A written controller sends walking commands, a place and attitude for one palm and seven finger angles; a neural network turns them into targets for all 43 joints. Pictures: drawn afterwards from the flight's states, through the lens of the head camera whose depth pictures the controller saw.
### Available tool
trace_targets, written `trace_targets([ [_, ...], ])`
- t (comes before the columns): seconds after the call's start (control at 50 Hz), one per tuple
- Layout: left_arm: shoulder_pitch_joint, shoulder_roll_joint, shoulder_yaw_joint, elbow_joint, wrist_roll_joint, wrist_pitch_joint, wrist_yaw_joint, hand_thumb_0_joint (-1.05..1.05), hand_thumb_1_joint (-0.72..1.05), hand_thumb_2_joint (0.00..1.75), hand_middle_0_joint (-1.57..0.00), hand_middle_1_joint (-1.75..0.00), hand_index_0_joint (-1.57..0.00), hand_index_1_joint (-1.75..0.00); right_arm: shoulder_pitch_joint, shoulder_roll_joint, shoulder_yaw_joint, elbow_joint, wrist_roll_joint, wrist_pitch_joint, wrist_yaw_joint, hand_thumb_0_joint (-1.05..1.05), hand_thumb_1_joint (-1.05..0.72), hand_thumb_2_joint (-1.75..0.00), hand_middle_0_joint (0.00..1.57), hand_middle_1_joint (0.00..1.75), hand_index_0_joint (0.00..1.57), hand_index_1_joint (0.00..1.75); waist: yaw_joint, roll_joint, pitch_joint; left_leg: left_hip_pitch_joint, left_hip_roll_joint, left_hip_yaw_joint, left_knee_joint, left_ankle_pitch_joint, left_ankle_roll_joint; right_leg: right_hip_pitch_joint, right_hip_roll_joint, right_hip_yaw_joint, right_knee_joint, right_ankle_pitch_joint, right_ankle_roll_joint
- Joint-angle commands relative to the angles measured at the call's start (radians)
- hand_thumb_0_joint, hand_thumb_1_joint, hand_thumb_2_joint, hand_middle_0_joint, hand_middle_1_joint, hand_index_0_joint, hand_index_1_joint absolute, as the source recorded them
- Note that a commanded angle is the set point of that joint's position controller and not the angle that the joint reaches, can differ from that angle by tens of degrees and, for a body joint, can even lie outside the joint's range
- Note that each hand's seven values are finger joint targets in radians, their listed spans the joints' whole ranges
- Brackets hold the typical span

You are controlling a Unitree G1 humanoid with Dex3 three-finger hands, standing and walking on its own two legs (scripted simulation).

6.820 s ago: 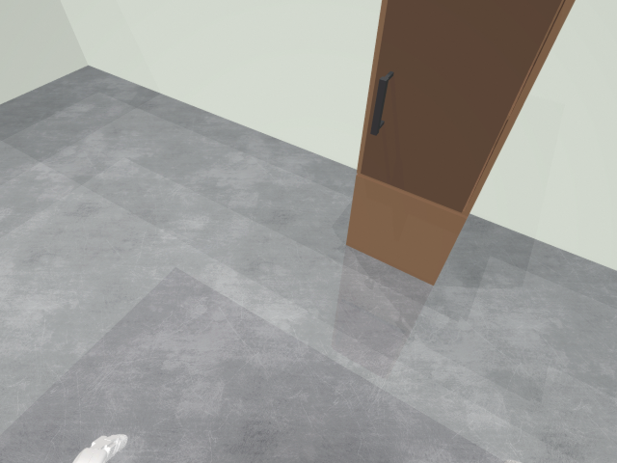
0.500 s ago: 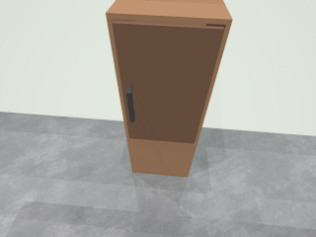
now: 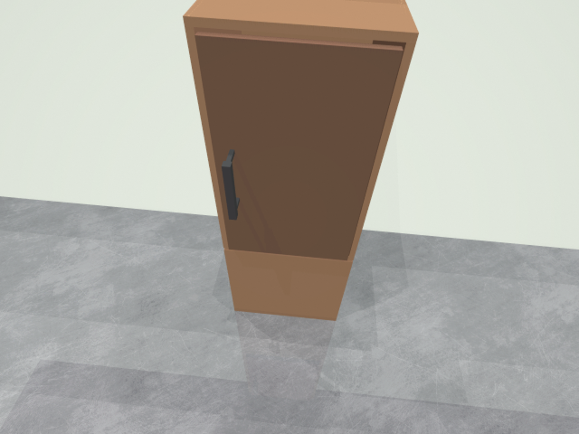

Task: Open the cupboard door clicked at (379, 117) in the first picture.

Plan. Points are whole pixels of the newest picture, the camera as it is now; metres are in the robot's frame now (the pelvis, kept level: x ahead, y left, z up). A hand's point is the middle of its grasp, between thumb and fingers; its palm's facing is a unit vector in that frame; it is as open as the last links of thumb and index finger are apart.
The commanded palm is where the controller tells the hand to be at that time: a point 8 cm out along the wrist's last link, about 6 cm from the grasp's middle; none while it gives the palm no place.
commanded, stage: look again from close up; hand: left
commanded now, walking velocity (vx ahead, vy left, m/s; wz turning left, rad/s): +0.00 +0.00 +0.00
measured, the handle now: (232, 186) +0.62 +0.17 -0.07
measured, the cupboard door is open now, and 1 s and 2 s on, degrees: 0 0 0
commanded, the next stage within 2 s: shuffle to correct the standing spot in 0.62 s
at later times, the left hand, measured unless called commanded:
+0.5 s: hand out of the picture -0.01 +0.16 -0.18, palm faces +0.05 -0.99 -0.15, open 7.3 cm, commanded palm none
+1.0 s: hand out of the picture -0.01 +0.15 -0.18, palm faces +0.10 -0.98 -0.14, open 7.3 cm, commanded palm none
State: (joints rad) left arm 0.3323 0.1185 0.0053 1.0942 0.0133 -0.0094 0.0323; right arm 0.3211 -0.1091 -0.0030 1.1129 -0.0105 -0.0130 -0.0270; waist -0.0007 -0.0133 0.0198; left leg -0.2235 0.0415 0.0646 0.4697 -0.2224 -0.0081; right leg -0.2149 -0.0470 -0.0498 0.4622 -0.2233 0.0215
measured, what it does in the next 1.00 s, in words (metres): stands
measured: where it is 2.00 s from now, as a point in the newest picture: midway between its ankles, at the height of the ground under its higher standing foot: outside the picture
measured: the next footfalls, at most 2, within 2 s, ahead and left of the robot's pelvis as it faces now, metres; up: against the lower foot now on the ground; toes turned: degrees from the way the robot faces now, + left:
right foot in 1.32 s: +0.17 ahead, -0.11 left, +0.00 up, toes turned -5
right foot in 1.80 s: +0.10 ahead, -0.10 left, +0.00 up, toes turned +1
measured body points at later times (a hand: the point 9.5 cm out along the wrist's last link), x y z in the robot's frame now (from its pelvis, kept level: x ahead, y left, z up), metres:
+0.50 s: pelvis +0.01 +0.00 +0.00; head +0.01 +0.01 +0.45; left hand -0.02 +0.21 -0.16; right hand -0.01 -0.20 -0.16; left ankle +0.02 +0.12 -0.74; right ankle +0.02 -0.13 -0.74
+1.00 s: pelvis +0.03 +0.00 -0.01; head +0.04 +0.00 +0.44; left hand -0.02 +0.20 -0.17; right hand +0.00 -0.21 -0.17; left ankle +0.02 +0.12 -0.74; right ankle +0.02 -0.13 -0.74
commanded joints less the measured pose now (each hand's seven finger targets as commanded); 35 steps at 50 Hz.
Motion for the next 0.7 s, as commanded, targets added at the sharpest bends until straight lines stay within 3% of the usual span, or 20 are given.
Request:
trace_targets([
  [0.0, 0.082, 0.082, 0.015, -0.028, 0.002, -0.015, 0.003, 0.00, 0.90, 0.90, -0.20, -0.30, -0.20, -0.30, 0.073, -0.082, -0.014, -0.022, -0.002, -0.012, -0.001, 0.00, -0.90, -0.90, 0.20, 0.30, 0.20, 0.30, 0.008, 0.009, 0.050, -0.043, 0.050, -0.062, -0.113, 0.005, 0.021, -0.016, -0.060, 0.069, -0.107, -0.007, -0.046],
  [0.06, 0.083, 0.079, 0.012, -0.024, 0.002, -0.013, 0.004, 0.00, 0.90, 0.90, -0.20, -0.30, -0.20, -0.30, 0.067, -0.084, -0.014, -0.021, -0.001, -0.010, -0.002, 0.00, -0.90, -0.90, 0.20, 0.30, 0.20, 0.30, 0.010, 0.012, 0.077, -0.049, 0.052, -0.069, -0.121, -0.008, 0.022, -0.028, -0.057, 0.067, -0.110, -0.013, -0.045],
  [0.34, 0.090, 0.071, 0.013, -0.016, 0.003, -0.015, 0.004, 0.00, 0.90, 0.90, -0.20, -0.30, -0.20, -0.30, 0.074, -0.085, -0.013, -0.018, -0.002, -0.017, -0.005, 0.00, -0.90, -0.90, 0.20, 0.30, 0.20, 0.30, 0.011, 0.016, 0.048, -0.034, 0.059, -0.074, -0.133, 0.027, 0.026, 0.005, -0.056, 0.058, -0.093, 0.040, -0.044],
  [0.36, 0.091, 0.070, 0.012, -0.014, 0.004, -0.014, 0.004, 0.00, 0.90, 0.90, -0.20, -0.30, -0.20, -0.30, 0.068, -0.086, -0.013, -0.019, -0.001, -0.016, -0.004, 0.00, -0.90, -0.90, 0.20, 0.30, 0.20, 0.30, 0.012, 0.014, 0.072, -0.037, 0.059, -0.072, -0.134, 0.020, 0.025, -0.011, -0.056, 0.057, -0.098, 0.031, -0.043],
  [0.68, 0.089, 0.069, 0.014, -0.008, 0.004, -0.015, 0.003, 0.00, 0.90, 0.90, -0.20, -0.30, -0.20, -0.30, 0.076, -0.081, -0.012, -0.015, -0.003, -0.014, -0.005, 0.00, -0.90, -0.90, 0.20, 0.30, 0.20, 0.30, 0.009, 0.008, 0.076, -0.036, 0.054, -0.070, -0.138, 0.012, 0.023, -0.015, -0.056, 0.060, -0.105, 0.015, -0.045],
])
